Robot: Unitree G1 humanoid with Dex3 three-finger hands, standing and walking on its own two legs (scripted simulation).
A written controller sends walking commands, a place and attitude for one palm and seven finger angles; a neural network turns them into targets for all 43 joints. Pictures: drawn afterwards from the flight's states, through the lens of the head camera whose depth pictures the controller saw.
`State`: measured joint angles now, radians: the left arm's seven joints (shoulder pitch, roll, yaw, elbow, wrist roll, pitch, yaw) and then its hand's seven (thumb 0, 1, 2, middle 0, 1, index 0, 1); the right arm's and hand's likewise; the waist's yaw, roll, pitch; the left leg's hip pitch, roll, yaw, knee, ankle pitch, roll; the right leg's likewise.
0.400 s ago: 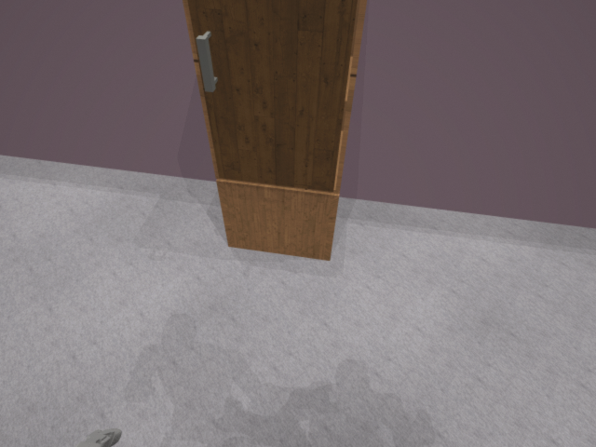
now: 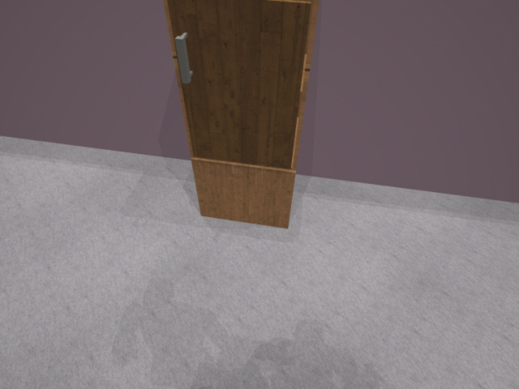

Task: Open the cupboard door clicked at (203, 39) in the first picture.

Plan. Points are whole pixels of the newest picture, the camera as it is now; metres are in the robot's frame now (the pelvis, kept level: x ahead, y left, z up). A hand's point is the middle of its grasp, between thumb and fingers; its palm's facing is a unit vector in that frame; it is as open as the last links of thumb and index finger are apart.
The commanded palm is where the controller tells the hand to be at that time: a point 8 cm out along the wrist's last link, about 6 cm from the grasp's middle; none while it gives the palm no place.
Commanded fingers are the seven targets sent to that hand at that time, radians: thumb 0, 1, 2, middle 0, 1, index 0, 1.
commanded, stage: stand and wait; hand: left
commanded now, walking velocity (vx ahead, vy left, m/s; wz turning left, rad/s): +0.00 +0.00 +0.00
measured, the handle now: (185, 58) +1.01 +0.30 +0.07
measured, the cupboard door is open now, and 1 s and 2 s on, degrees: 0 0 0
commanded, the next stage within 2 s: look at it before walking up in 0.42 s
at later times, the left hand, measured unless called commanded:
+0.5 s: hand out of the picture +0.06 +0.23 -0.15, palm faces -0.03 -0.94 -0.34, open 7.4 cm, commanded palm none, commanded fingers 0.00 0.90 0.90 -0.20 -0.30 -0.20 -0.30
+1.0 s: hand out of the picture +0.08 +0.23 -0.15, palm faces -0.03 -0.94 -0.35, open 7.4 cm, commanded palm none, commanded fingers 0.00 0.90 0.90 -0.20 -0.30 -0.20 -0.30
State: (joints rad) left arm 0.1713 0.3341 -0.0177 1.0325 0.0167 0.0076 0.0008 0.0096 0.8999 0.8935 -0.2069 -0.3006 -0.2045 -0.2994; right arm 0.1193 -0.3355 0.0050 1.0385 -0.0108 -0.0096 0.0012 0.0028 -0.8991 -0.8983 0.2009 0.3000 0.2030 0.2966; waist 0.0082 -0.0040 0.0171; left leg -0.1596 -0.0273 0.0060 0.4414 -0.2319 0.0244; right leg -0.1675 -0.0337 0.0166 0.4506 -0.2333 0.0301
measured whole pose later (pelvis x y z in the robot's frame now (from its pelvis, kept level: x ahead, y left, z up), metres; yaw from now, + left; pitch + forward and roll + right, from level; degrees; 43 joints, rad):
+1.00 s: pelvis +0.00 -0.02 +0.00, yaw +0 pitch -2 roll +0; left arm 0.15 0.34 -0.01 1.08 0.01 -0.01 0.00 0.01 0.90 0.89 -0.21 -0.30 -0.20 -0.30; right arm 0.12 -0.34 0.01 1.11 -0.01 -0.01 0.00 0.00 -0.90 -0.90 0.20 0.30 0.20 0.30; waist 0.00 0.00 0.02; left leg -0.13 0.00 0.00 0.37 -0.20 0.00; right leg -0.15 -0.01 0.01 0.39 -0.20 0.00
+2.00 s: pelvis -0.04 +0.03 +0.00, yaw +24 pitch +1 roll -2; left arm 0.22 0.25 0.07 0.94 0.02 0.05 0.00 0.01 0.90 0.89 -0.20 -0.30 -0.20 -0.30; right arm 0.30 -0.21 -0.06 0.97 -0.02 0.03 0.00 0.00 -0.90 -0.90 0.20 0.30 0.20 0.30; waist -0.05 0.01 -0.02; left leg -0.30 -0.12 -0.15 0.38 -0.10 0.09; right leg -0.35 -0.01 0.00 0.79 -0.43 0.06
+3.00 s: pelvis +0.13 +0.25 +0.00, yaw +46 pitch -3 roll +0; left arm 0.23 0.18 0.06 0.96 0.02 0.04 0.01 0.00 0.91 0.89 -0.20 -0.30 -0.20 -0.30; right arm 0.21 -0.18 -0.03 0.99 -0.01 -0.04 -0.03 -0.01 -0.92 -0.90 0.20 0.30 0.20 0.30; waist 0.03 -0.04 0.03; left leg -0.07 -0.04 0.20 0.43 -0.32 0.09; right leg -0.56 -0.09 -0.04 1.01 -0.20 0.06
